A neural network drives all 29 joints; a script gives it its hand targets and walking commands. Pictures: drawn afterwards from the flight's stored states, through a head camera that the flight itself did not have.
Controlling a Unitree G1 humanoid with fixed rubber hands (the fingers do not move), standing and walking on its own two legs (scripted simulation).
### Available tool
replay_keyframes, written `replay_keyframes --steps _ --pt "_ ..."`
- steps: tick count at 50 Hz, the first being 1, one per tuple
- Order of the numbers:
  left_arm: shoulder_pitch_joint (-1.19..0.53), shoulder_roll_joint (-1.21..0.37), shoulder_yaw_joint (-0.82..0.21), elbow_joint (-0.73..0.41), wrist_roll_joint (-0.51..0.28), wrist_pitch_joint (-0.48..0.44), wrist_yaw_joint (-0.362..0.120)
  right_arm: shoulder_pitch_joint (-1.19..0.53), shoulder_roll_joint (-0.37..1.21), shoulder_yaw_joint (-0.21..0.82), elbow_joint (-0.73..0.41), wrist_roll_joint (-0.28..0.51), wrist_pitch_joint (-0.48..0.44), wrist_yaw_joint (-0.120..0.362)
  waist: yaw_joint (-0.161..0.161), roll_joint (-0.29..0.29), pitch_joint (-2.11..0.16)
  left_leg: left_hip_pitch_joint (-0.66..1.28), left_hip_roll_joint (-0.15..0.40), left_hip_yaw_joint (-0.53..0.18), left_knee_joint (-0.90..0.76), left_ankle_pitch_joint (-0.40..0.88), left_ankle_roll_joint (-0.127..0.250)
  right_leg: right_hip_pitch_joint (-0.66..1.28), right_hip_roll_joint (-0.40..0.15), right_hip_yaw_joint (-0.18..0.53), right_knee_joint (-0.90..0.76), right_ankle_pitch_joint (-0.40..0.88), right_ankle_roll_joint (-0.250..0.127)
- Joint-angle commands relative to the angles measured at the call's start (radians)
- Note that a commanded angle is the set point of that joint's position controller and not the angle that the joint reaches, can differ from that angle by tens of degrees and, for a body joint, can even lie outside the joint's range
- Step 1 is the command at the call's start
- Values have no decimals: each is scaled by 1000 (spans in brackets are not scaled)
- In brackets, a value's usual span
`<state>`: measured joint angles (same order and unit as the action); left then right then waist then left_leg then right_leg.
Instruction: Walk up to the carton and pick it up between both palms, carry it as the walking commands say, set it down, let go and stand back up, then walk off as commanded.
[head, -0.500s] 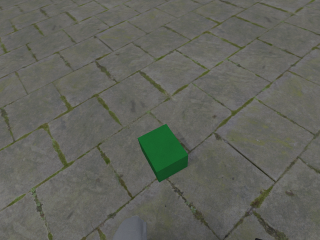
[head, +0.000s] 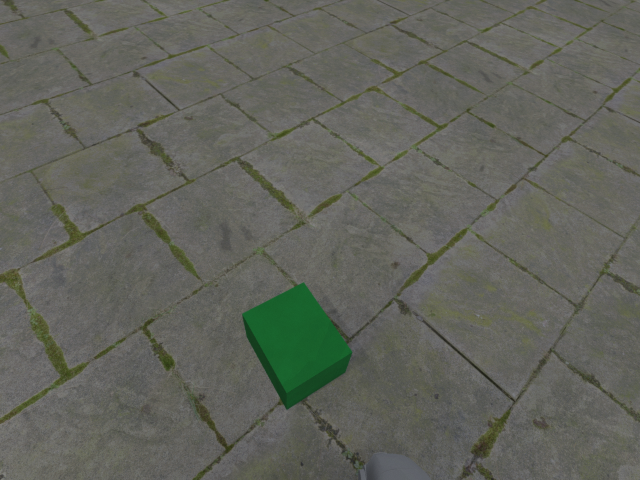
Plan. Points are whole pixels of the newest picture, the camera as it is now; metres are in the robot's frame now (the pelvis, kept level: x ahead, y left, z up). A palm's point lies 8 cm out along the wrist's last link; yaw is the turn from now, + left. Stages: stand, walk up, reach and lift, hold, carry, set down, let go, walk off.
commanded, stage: walk up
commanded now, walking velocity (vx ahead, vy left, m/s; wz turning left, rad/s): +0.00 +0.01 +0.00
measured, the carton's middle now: (295, 344) +0.55 +0.01 -0.69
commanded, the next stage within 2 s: none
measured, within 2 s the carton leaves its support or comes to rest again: neither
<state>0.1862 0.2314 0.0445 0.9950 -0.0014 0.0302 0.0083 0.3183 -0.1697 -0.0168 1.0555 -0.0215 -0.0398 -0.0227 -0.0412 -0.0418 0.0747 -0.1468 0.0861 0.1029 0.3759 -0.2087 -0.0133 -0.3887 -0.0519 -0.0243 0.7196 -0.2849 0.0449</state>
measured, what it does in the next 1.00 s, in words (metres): steps to the right, turning left: right foot, then right foot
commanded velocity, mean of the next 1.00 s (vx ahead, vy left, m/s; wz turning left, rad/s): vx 0.05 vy -0.15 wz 0.27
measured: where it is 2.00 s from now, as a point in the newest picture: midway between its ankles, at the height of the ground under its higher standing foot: outside the picture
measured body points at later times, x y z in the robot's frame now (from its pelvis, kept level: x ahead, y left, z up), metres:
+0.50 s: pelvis +0.04 -0.04 +0.00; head +0.05 -0.04 +0.45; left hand +0.10 +0.22 -0.15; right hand +0.01 -0.30 -0.15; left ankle -0.01 +0.12 -0.75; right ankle +0.04 -0.15 -0.70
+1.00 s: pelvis +0.14 -0.16 -0.02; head +0.16 -0.13 +0.43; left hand +0.04 +0.07 -0.17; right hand +0.37 -0.33 -0.14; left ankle +0.11 -0.09 -0.75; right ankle +0.14 -0.25 -0.75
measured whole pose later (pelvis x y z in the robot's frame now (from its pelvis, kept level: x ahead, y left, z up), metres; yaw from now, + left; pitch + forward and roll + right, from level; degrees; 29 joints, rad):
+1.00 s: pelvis +0.14 -0.16 -0.02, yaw +20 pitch +1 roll -2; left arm 0.33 0.21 0.03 1.00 0.04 0.01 0.03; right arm 0.08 -0.22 -0.04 0.87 -0.01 0.03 -0.02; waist 0.04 0.01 0.04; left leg -0.29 0.02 0.13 0.57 -0.29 0.03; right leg -0.22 -0.03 -0.25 0.54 -0.34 -0.04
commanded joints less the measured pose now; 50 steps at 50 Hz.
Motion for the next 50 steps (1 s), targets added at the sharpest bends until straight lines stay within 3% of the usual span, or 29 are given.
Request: replay_keyframes --steps 1,3,4,5,6,7,9,12,19,20,21,22,23,25,27,30,32,33,34,35,36,37,38,40,41,45,47,49,50 --pt "72 17 0 -15 -3 3 11 -8 -155 -28 -28 -1 14 -6 28 239 -79 30 146 -81 -20 554 134 123 34 -40 -169 50 -8" --pt "118 34 8 4 2 -15 18 -12 -138 -23 -30 5 27 -7 54 174 -75 -53 115 -104 13 279 92 259 2 -32 -345 191 -30" --pt "137 71 20 9 9 -29 22 11 -100 -12 -30 7 28 -7 54 96 -86 -105 78 -93 53 125 58 333 -76 25 -347 341 -45" --pt "105 117 28 2 10 -38 20 50 -51 1 -32 11 33 -5 23 -62 -71 -156 -5 -66 80 -78 17 332 -176 152 -364 478 -74" --pt "63 124 28 3 8 -35 15 72 -52 2 -9 16 49 -12 21 -161 -70 -80 -20 -53 72 -155 -13 234 -197 201 -410 428 -125" --pt "21 112 25 -1 11 -34 17 77 -61 0 10 13 57 -14 7 -173 -37 -70 -23 -53 68 -139 -17 215 -176 193 -437 333 -129" --pt "-4 75 15 0 9 -32 22 59 -73 -4 21 10 51 -11 5 -130 -40 -36 -8 -72 16 -55 -11 217 -130 145 -451 252 -113" --pt "20 60 12 22 4 -40 24 42 -83 -8 31 11 38 -12 16 -48 -56 0 17 -85 -37 13 -9 252 -89 100 -421 311 -97" --pt "51 48 8 61 5 -44 22 29 -72 -8 66 12 34 -16 30 25 -31 2 33 -84 -79 29 -11 268 -71 92 -428 269 -84" --pt "27 81 16 14 21 -42 26 57 -105 -52 66 6 43 -23 26 35 -30 4 35 -95 -33 33 9 199 -91 54 -355 167 -66" --pt "-51 146 51 -32 28 -4 -3 199 -240 -95 87 -22 64 -42 -18 -58 0 53 203 -381 -144 -261 108 -3 25 -134 -145 -163 -9" --pt "-109 112 42 -103 46 9 -17 239 -339 -126 81 -33 75 -59 -79 140 57 84 405 -676 -285 -425 210 -272 40 -82 150 -195 9" --pt "-97 80 35 -122 59 12 -23 196 -341 -127 60 -30 74 -68 -50 145 80 21 433 -667 -286 -408 224 -334 -18 22 282 -123 11" --pt "-18 74 25 -131 51 -3 -35 61 -274 -115 4 -12 59 -61 18 201 60 -35 331 -521 -226 -301 156 -293 -49 81 293 -28 12" --pt "-5 66 11 -149 39 -4 -45 10 -247 -104 -26 -17 51 -47 26 263 31 -93 227 -384 -203 -198 109 -151 -28 40 136 -25 28" --pt "-24 67 0 -183 25 3 -52 42 -293 -108 -40 -23 55 -36 3 323 13 -157 194 -337 -179 -115 105 13 6 -36 -66 -34 39" --pt "45 72 0 -165 20 -3 -46 11 -318 -110 -64 -16 58 -30 40 312 -23 -217 157 -294 -89 -17 90 179 42 -88 -247 43 31" --pt "114 93 7 -139 20 -10 -38 15 -297 -99 -76 -15 57 -29 67 244 -70 -252 108 -273 -2 -10 74 296 31 -96 -323 78 21" --pt "196 131 17 -111 22 -18 -28 40 -245 -81 -89 -15 55 -28 96 65 -122 -278 29 -208 177 -119 58 376 -59 -46 -437 56 18" --pt "239 244 52 -108 32 -23 -20 41 -158 -54 -155 -16 54 -24 138 -307 -163 -477 -90 -84 464 -430 16 445 -335 218 -503 14 -64" --pt "244 275 54 -107 40 -24 -10 -6 -154 -54 -162 -14 62 -25 137 -308 -160 -482 -42 -121 644 -454 24 348 -385 309 -522 19 -130" --pt "196 225 38 -111 41 -27 -1 -36 -169 -62 -162 -12 64 -14 100 -185 -120 -473 -16 -146 717 -399 37 298 -346 251 -493 93 -140" --pt "136 173 24 -115 39 -31 7 -43 -174 -69 -154 -9 64 -3 70 -109 -92 -450 -9 -136 751 -328 36 259 -300 167 -450 259 -150" --pt "85 114 10 -118 35 -41 15 -7 -175 -73 -140 -3 73 7 43 -84 -126 -368 -23 -97 780 -250 18 251 -239 26 -379 577 -170" --pt "80 106 8 -115 36 -43 15 -11 -167 -68 -146 0 79 8 41 -100 -135 -333 -34 -75 741 -255 9 246 -221 -19 -365 638 -173" --pt "149 92 4 -67 52 -27 24 -127 -109 -36 -201 13 89 3 63 -157 -97 -265 -52 -35 418 -278 14 275 -216 -33 -342 635 -192" --pt "165 95 6 -34 50 -21 27 -105 -97 -29 -191 18 84 -3 38 -147 -110 -164 -58 -10 260 -184 29 268 -224 -26 -307 625 -190" --pt "160 82 3 -4 38 -21 28 -32 -129 -40 -165 18 69 -7 -18 -76 -117 46 -25 -7 48 27 46 162 -184 -57 -241 412 -129" --pt "171 48 -5 -5 34 -26 26 3 -189 -57 -154 10 60 -11 -34 55 -123 189 116 -138 18 189 73 28 -134 -104 -118 223 -81"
